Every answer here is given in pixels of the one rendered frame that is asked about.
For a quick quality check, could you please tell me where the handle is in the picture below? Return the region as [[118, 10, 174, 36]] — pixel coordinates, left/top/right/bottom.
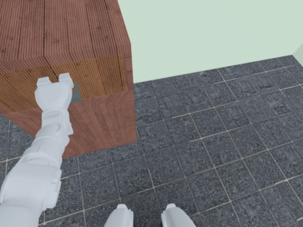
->
[[70, 83, 81, 104]]

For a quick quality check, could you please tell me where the cabinet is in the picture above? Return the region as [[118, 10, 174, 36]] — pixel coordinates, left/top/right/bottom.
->
[[0, 0, 137, 159]]

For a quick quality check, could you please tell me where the robot right shin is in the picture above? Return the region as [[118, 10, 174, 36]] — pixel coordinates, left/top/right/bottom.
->
[[166, 203, 176, 209]]

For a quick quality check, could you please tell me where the drawer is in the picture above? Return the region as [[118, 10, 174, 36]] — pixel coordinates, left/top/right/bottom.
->
[[0, 54, 127, 113]]

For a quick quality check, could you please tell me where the robot left forearm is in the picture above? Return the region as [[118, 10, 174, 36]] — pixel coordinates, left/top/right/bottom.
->
[[0, 107, 70, 204]]

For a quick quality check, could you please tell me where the robot left upper arm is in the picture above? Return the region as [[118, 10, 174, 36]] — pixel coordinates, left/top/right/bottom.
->
[[0, 162, 62, 227]]

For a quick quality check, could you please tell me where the left robot thigh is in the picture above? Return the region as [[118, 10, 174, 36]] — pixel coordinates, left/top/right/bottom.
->
[[104, 208, 134, 227]]

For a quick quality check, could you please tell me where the robot left hand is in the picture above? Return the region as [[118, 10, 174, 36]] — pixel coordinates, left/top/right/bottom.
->
[[35, 73, 74, 135]]

